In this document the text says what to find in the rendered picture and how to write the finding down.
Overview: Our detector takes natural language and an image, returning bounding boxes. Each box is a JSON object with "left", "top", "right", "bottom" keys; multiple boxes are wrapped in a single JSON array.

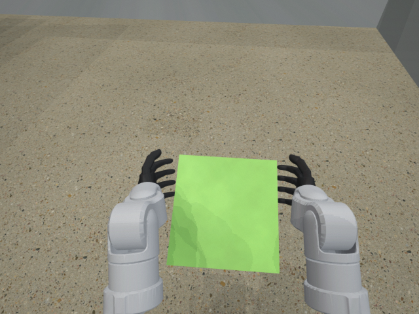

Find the carton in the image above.
[{"left": 166, "top": 154, "right": 280, "bottom": 273}]

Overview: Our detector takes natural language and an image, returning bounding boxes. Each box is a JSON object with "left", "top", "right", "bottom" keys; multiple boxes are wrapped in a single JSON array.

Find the left robot hand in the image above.
[{"left": 138, "top": 149, "right": 175, "bottom": 199}]

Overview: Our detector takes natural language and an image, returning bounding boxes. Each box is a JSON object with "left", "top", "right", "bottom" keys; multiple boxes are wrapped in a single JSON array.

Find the right robot forearm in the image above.
[{"left": 290, "top": 184, "right": 371, "bottom": 314}]

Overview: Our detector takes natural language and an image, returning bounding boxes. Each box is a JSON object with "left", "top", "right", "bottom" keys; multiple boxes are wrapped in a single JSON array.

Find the left robot forearm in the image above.
[{"left": 103, "top": 182, "right": 168, "bottom": 314}]

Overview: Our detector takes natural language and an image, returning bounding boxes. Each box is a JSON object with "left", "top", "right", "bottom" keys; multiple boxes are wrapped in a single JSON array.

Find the right robot hand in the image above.
[{"left": 277, "top": 154, "right": 316, "bottom": 206}]

